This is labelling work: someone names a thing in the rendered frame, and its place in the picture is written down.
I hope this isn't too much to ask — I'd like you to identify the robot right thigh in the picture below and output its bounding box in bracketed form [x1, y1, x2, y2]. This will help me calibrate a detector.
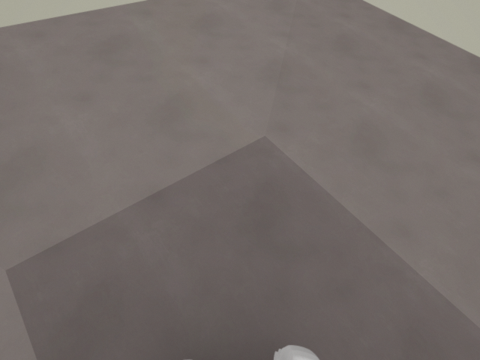
[274, 345, 319, 360]

